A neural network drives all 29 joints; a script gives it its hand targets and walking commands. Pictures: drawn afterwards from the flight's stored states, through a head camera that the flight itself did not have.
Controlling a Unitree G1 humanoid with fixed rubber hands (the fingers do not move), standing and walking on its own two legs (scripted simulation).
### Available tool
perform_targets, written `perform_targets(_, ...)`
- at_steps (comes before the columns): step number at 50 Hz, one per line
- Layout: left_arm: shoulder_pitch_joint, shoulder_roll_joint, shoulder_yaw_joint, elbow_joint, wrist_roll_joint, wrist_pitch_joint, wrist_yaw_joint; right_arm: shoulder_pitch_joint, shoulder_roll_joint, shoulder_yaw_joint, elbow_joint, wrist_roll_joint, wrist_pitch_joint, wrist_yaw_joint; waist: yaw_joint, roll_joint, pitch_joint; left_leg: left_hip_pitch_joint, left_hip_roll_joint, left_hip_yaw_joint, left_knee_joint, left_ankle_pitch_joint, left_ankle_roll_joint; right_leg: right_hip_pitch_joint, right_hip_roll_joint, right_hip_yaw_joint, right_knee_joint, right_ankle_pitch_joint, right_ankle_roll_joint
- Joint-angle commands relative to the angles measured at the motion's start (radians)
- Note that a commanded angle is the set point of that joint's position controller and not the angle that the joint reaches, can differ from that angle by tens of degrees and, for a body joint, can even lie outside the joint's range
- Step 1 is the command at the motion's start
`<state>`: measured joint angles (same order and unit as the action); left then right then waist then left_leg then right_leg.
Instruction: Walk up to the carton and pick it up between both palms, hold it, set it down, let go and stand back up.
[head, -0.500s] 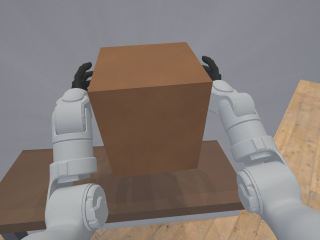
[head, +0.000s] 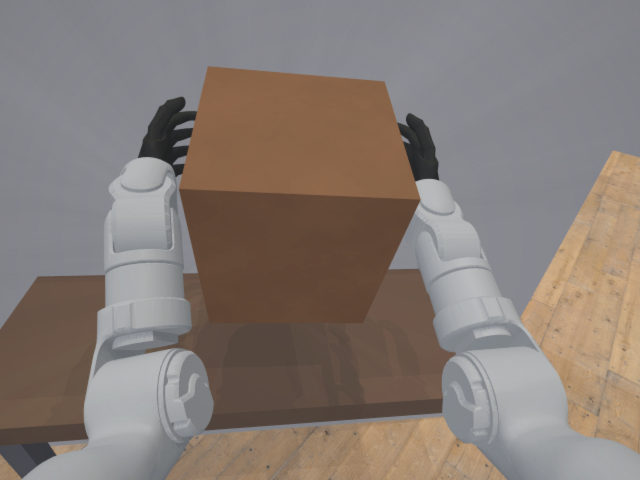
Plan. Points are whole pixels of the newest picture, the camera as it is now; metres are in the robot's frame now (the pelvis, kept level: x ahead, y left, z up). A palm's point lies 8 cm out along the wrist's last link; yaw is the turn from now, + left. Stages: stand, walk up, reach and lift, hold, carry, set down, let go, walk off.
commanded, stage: set down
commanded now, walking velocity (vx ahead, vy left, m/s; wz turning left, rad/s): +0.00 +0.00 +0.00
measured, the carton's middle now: (293, 207) +0.39 -0.01 +0.22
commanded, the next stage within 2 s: none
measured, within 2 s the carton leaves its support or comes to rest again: neither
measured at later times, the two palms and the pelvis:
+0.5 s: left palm (170, 196) +0.40 +0.14 +0.23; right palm (413, 212) +0.37 -0.16 +0.22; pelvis +0.00 +0.01 +0.00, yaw +0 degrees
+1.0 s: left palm (188, 223) +0.41 +0.13 +0.18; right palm (413, 233) +0.38 -0.17 +0.18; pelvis +0.01 +0.01 +0.00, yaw +0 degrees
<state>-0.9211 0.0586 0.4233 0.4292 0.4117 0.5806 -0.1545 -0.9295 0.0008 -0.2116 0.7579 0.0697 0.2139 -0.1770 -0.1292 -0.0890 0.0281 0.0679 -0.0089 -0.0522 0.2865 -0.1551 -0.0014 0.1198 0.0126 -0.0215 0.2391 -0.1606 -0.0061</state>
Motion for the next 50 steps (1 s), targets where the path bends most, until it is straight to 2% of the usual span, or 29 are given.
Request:
perform_targets(1,-0.469,-0.474,-0.392,-0.129,-0.146,-0.042,-0.117,-0.649,0.364,0.309,-0.321,0.059,-0.147,0.09,-0.016,0.1,-0.347,0.166,-0.033,0.107,0.062,0.407,-0.038,0.04,0.043,-0.113,0.015,0.327,0.064)
perform_targets(5,-0.471,-0.526,-0.496,-0.231,-0.189,-0.055,-0.075,-0.67,0.379,0.4,-0.431,0.1,-0.194,0.09,-0.008,0.124,-0.45,0.201,-0.031,0.095,0.11,0.5,-0.056,0.039,0.051,-0.119,0.035,0.394,0.057)
perform_targets(8,-0.47,-0.525,-0.514,-0.233,-0.184,-0.058,-0.053,-0.66,0.38,0.41,-0.419,0.093,-0.198,0.095,-0.004,0.115,-0.432,0.186,-0.027,0.095,0.098,0.419,-0.047,0.007,0.046,-0.112,0.028,0.336,0.052)
perform_targets(11,-0.456,-0.504,-0.487,-0.164,-0.176,-0.063,-0.052,-0.643,0.38,0.383,-0.376,0.065,-0.193,0.101,0.007,0.084,-0.379,0.119,-0.028,0.098,0.055,0.272,-0.026,0.004,0.035,-0.105,0.019,0.28,0.059)
perform_targets(16,-0.449,-0.487,-0.415,-0.069,-0.147,-0.073,-0.061,-0.611,0.371,0.293,-0.278,0.009,-0.19,0.118,0.024,0.083,-0.312,0.061,-0.026,0.109,-0.004,0.115,-0.009,-0.019,0.02,-0.106,-0.002,0.166,0.058)
perform_targets(18,-0.452,-0.486,-0.395,-0.039,-0.142,-0.082,-0.062,-0.597,0.364,0.258,-0.24,-0.018,-0.196,0.127,0.027,0.08,-0.291,0.057,-0.023,0.116,-0.015,0.099,-0.011,-0.036,0.021,-0.113,-0.008,0.136,0.055)
perform_targets(19,-0.465,-0.513,-0.383,-0.084,-0.137,-0.081,-0.053,-0.578,0.36,0.259,-0.229,-0.02,-0.2,0.132,0.023,0.07,-0.314,0.057,-0.02,0.113,-0.027,0.111,-0.008,-0.033,0.029,-0.117,-0.009,0.102,0.05)
perform_targets(23,-0.435,-0.497,-0.353,-0.029,-0.112,-0.071,-0.056,-0.555,0.356,0.213,-0.2,-0.044,-0.202,0.136,0.012,0.066,-0.269,0.061,-0.018,0.119,-0.025,0.108,-0.008,-0.045,0.025,-0.124,-0.021,0.093,0.051)
perform_targets(28,-0.424,-0.515,-0.371,-0.031,-0.117,-0.091,-0.056,-0.546,0.357,0.204,-0.217,-0.055,-0.225,0.137,0.003,0.085,-0.302,0.098,-0.017,0.118,-0.003,0.169,-0.028,-0.037,0.028,-0.135,-0.013,0.148,0.052)
perform_targets(32,-0.414,-0.535,-0.413,-0.052,-0.135,-0.121,-0.046,-0.541,0.363,0.24,-0.249,-0.048,-0.247,0.137,0.002,0.095,-0.357,0.142,-0.017,0.113,0.03,0.264,-0.048,-0.029,0.034,-0.14,0.0,0.228,0.053)
perform_targets(36,-0.405,-0.542,-0.446,-0.07,-0.15,-0.145,-0.038,-0.526,0.376,0.278,-0.264,-0.04,-0.258,0.136,0.007,0.092,-0.384,0.143,-0.021,0.109,0.047,0.315,-0.053,-0.012,0.035,-0.134,0.013,0.298,0.058)
perform_targets(43,-0.386,-0.533,-0.445,-0.063,-0.155,-0.163,-0.039,-0.494,0.402,0.309,-0.262,-0.036,-0.248,0.133,0.022,0.077,-0.382,0.079,-0.033,0.107,0.037,0.287,-0.038,0.031,0.025,-0.113,0.031,0.377,0.072)
perform_targets(50,-0.375,-0.525,-0.41,-0.019,-0.146,-0.18,-0.045,-0.46,0.413,0.276,-0.232,-0.064,-0.24,0.138,0.025,0.069,-0.355,0.046,-0.033,0.112,0.013,0.223,-0.03,0.029,0.02,-0.108,0.031,0.366,0.078)
